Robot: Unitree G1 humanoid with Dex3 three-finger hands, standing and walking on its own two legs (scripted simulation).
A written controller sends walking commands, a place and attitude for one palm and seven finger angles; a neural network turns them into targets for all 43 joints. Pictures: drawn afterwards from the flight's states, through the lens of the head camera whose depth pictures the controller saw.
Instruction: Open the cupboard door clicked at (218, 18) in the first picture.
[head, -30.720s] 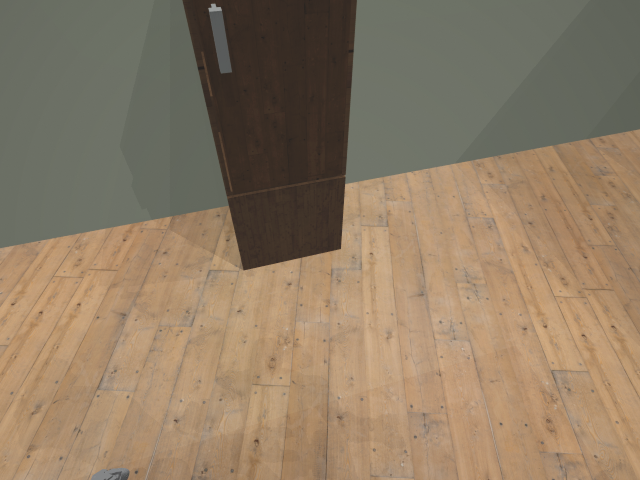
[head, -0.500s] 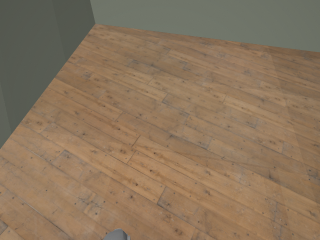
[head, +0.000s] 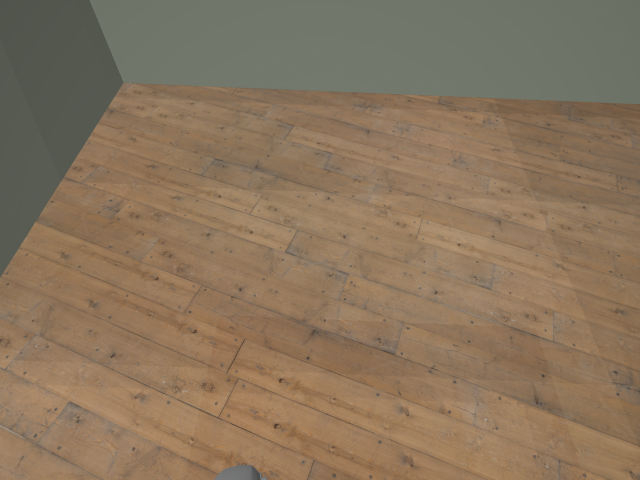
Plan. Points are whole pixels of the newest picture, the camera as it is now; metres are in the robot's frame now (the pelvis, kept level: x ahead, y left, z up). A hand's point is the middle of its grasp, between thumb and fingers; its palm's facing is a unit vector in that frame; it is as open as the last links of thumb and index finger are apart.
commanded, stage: walk to a spot facing it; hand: left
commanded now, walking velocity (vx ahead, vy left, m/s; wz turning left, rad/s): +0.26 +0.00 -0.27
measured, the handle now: out of the picture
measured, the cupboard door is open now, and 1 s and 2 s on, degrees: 42 42 42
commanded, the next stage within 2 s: turn to face it in 0.02 s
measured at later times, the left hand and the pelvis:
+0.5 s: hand (220, 373) +0.29 +0.17 -0.16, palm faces +0.13 -0.97 -0.18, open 7.3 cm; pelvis +0.21 -0.01 +0.00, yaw +7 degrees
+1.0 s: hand (214, 371) +0.29 +0.18 -0.15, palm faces +0.41 -0.86 -0.29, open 7.3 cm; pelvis +0.29 -0.05 +0.00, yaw +25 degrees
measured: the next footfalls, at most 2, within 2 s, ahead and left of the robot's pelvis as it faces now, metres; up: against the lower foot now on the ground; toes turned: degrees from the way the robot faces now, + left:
left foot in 0.12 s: +0.17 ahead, +0.15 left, +0.00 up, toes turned +5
right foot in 0.34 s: +0.20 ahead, -0.13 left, +0.00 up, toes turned -6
